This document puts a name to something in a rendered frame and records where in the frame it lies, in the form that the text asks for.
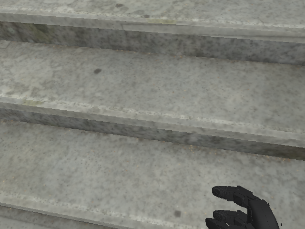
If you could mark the robot right hand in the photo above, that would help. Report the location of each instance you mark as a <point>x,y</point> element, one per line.
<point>259,214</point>

